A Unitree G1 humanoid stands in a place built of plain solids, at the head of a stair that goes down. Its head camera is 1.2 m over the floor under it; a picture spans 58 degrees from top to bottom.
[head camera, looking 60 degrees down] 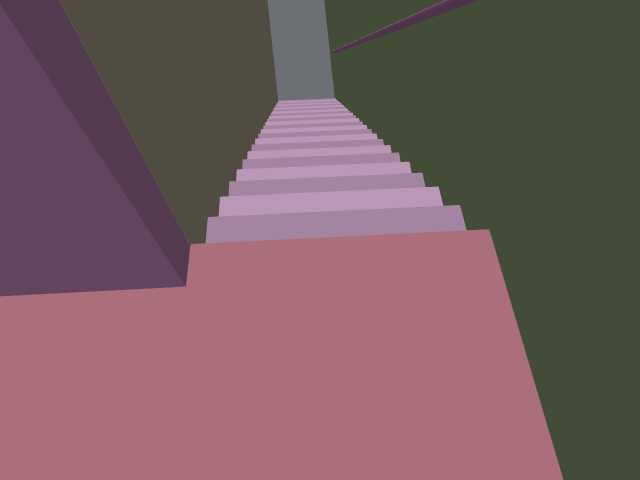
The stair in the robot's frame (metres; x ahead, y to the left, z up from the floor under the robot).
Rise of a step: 0.17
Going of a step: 0.22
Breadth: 0.96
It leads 3 degrees to the left of straight ahead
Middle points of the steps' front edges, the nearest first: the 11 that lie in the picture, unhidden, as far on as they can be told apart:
0.71 -0.07 0.00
0.92 -0.06 -0.17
1.14 -0.04 -0.34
1.35 -0.03 -0.51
1.56 -0.02 -0.68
1.78 -0.01 -0.84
1.99 0.01 -1.01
2.21 0.02 -1.18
2.42 0.03 -1.35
2.64 0.04 -1.52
2.85 0.05 -1.69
